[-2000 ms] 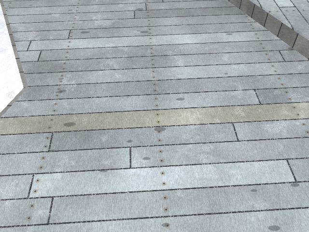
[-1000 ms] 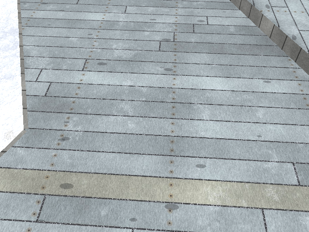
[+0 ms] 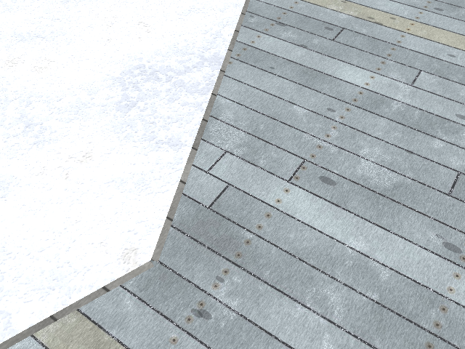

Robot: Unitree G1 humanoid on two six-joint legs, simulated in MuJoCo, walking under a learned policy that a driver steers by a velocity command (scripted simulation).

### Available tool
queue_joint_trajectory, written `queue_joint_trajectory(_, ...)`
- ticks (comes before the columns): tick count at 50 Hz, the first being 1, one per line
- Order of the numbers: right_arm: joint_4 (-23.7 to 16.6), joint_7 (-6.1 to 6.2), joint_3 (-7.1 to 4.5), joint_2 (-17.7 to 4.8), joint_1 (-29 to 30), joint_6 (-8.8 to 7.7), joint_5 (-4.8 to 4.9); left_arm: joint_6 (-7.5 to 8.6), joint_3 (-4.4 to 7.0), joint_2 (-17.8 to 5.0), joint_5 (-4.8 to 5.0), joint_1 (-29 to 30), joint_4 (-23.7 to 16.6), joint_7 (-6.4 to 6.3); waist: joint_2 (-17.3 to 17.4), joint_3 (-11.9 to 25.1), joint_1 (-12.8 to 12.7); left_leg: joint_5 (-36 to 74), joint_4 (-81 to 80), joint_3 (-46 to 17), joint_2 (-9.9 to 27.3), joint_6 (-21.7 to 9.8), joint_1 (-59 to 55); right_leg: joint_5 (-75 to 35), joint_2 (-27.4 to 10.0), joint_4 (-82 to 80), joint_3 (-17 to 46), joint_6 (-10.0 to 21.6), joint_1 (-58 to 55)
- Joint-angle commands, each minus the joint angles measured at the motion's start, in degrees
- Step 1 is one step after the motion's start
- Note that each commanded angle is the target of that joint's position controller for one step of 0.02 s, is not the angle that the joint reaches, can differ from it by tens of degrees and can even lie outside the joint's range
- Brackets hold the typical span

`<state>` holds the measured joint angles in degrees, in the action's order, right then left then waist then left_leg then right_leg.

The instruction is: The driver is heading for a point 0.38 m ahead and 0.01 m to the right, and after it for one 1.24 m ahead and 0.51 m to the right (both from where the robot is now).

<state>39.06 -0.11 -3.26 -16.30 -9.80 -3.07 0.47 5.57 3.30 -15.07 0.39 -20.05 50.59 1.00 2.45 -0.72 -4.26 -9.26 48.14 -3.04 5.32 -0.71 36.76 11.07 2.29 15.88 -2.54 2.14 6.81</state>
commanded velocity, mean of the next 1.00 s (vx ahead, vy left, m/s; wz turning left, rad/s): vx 0.17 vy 0.00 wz -0.28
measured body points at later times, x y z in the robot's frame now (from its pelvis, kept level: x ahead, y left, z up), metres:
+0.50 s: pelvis +0.19 +0.06 +0.00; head +0.23 +0.06 +0.44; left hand +0.33 +0.33 -0.13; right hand +0.30 -0.22 -0.11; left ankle +0.24 +0.15 -0.75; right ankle +0.24 -0.09 -0.70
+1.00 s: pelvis +0.23 +0.01 +0.00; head +0.27 -0.03 +0.44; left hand +0.47 +0.24 -0.09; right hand +0.28 -0.31 -0.12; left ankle +0.31 +0.16 -0.70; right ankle +0.22 -0.08 -0.75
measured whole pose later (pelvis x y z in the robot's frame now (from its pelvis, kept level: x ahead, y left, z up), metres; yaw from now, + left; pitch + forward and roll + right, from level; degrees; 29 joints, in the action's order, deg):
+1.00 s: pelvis +0.23 +0.01 +0.00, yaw -22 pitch +3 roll +2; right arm 45.0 2.2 -5.0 -17.6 -4.0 0.7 0.2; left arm -1.6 4.4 -17.7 0.6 -9.7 40.4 -1.8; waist 0.8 -2.9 -0.9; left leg -20.2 48.6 -4.7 -0.9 5.0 27.9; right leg 10.6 3.1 25.7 6.6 2.9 17.4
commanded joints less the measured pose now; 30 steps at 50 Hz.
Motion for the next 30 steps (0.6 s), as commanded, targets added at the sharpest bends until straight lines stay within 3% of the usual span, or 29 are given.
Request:
queue_joint_trajectory(1,-4.6,-0.65,0.27,-1.3,4.7,-1.27,0.21,0.51,2.09,-10.3,0.74,3.1,-3.6,-0.37,-6.4,-0.6,0.6,8.5,-9.5,1.8,-0.4,0.5,-2.5,-12.5,-13.4,-7.6,7.8,9.2,1.2)
queue_joint_trajectory(4,-6.2,-1.25,0.22,-1.8,9.3,-1.47,0.73,-0.31,2.06,-10.9,1.18,-0.5,-1.8,-0.33,-6.8,-1.7,-0.8,9.3,-14.3,2.7,-1.6,0.0,-3.6,-12.5,-15.0,-6.3,7.8,8.6,-2.1)
queue_joint_trajectory(6,-7.1,-1.66,-0.03,-2.6,10.7,-1.66,0.64,-1.06,2.1,-11.3,1.24,-0.9,-1.0,-0.48,-7.4,-2.4,-0.2,6.6,-17.2,2.7,-2.5,-1.3,-4.3,-17.4,-16.3,-3.7,8.1,7.5,-5.2)
queue_joint_trajectory(7,-6.9,-1.78,-0.39,-3.4,9.5,-1.83,0.31,-1.54,2.16,-11.7,1.16,-0.7,-0.7,-0.67,-7.8,-1.4,1.0,5.7,-19.0,3.1,-3.4,-2.1,-7.0,-23.6,-16.1,-0.7,7.6,6.4,-6.6)
queue_joint_trajectory(8,-5.7,-1.72,-1.07,-4.5,5.3,-2.01,-0.27,-1.94,2.17,-12.1,1.25,0.4,-0.7,-0.92,-7.8,1.3,3.8,7.8,-21.8,4.4,-5.1,-3.2,-13.7,-32.8,-14.7,4.9,5.9,4.9,-6.8)
queue_joint_trajectory(9,-3.5,-1.44,-2.13,-6.6,-1.3,-2.08,-0.96,-2.0,1.78,-11.2,1.13,0.3,-0.9,-1.09,-6.8,5.9,6.9,13.6,-23.7,5.2,-6.0,-4.8,-24.4,-37.9,-11.9,13.1,4.0,3.0,-4.6)
queue_joint_trajectory(10,-2.1,-0.79,-3.12,-10.4,-8.9,-1.94,-1.97,-1.56,0.69,-8.7,-0.29,0.8,-2.4,-1.26,-2.9,13.3,9.6,31.8,-19.8,-2.3,2.4,-7.8,-39.9,-25.1,-8.7,25.9,1.9,0.0,4.6)
queue_joint_trajectory(11,-1.9,-0.43,-3.5,-14.3,-11.6,-1.14,-2.71,-0.74,-1.55,-2.8,-1.42,-6.4,-2.8,-0.82,12.4,21.7,7.4,46.9,-18.3,-22.9,18.6,-18.7,-59.2,16.7,-0.6,47.4,0.6,-4.4,24.6)
queue_joint_trajectory(12,-1.1,-0.72,-2.7,-10.4,-13.7,-0.43,-1.52,-0.46,-0.45,-7.3,-0.36,-6.9,-0.8,-0.59,9.4,27.1,9.3,45.7,-20.7,-28.1,18.8,-20.3,-57.4,27.6,-1.1,55.0,8.6,-4.7,26.2)
queue_joint_trajectory(13,-1.5,-0.82,-1.87,-8.2,-9.5,-0.23,-1.19,-0.68,0.39,-9.9,1.39,-3.0,-1.7,-0.52,6.1,18.6,8.6,45.8,-21.2,-19.4,16.4,-18.0,-51.3,26.1,-3.4,57.2,9.0,-4.5,30.0)
queue_joint_trajectory(14,-1.7,-0.78,-1.27,-6.2,-5.4,-0.37,-1.0,-1.14,0.17,-8.8,1.54,0.3,-2.1,-0.91,2.8,13.6,7.3,43.7,-22.7,-14.0,13.4,-15.6,-44.8,22.9,-5.4,54.5,7.7,-4.6,30.9)
queue_joint_trajectory(15,-1.5,-0.92,-0.71,-4.5,-2.0,-0.55,-0.96,-2.0,0.33,-8.1,0.93,1.7,-2.1,-1.38,0.9,9.7,5.7,40.4,-25.1,-10.6,11.6,-14.1,-38.1,20.0,-6.8,50.7,7.3,-5.0,29.4)
queue_joint_trajectory(16,-1.2,-1.03,-0.45,-3.5,0.3,-0.86,-1.36,-3.21,0.5,-7.3,0.69,0.9,-1.8,-1.76,1.8,8.2,3.5,37.7,-27.6,-7.7,10.4,-12.9,-31.4,17.4,-8.1,47.3,7.6,-5.3,24.2)
queue_joint_trajectory(18,-0.2,-1.06,-0.77,-3.9,3.1,-1.55,-2.47,-5.07,0.33,-5.2,0.46,-1.3,-1.3,-2.4,3.8,7.5,1.1,36.7,-30.8,-3.3,9.6,-13.4,-23.4,13.0,-7.3,42.9,6.3,-6.3,16.8)
queue_joint_trajectory(19,0.0,-0.78,-1.27,-5.3,4.3,-1.6,-2.55,-5.59,0.52,-5.4,0.28,-0.8,-1.9,-2.68,4.5,7.0,0.6,35.8,-31.7,-2.0,9.8,-13.9,-21.9,11.7,-6.9,41.1,5.5,-6.5,16.3)
queue_joint_trajectory(21,0.7,0.19,-2.06,-7.4,4.7,-1.15,-1.99,-6.3,0.74,-5.8,0.01,2.0,-3.6,-2.77,4.5,6.6,1.3,31.0,-33.1,-0.2,10.5,-14.0,-21.8,7.9,-7.1,38.3,4.8,-6.2,17.0)
queue_joint_trajectory(26,2.5,1.8,-2.42,-8.0,3.9,0.76,-1.4,-7.77,1.39,-6.4,0.22,9.0,-7.4,-1.91,3.1,4.2,3.7,12.0,-35.7,1.9,11.8,-13.4,-23.9,4.5,-8.0,32.7,3.9,-4.9,18.9)
queue_joint_trajectory(30,3.5,1.85,-3.07,-9.5,2.9,2.26,-0.47,-8.15,1.89,-6.7,0.26,11.9,-10.1,-0.76,3.2,3.8,4.7,12.9,-32.0,2.4,13.6,-12.3,-29.0,8.4,-6.8,26.7,1.5,-3.6,18.5)
Keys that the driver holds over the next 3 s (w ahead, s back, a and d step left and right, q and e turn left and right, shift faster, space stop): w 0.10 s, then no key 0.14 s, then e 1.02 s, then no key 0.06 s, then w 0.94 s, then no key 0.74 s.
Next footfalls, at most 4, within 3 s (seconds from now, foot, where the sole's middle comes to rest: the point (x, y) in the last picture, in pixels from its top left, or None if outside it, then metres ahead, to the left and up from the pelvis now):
0.20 left None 0.28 0.15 -0.78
0.68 right None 0.26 -0.09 -0.78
1.16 left None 0.35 0.12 -0.78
1.56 right None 0.20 -0.10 -0.78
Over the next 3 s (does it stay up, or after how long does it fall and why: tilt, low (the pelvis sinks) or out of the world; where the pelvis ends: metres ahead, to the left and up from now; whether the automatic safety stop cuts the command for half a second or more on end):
stays up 0.70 -0.31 -0.01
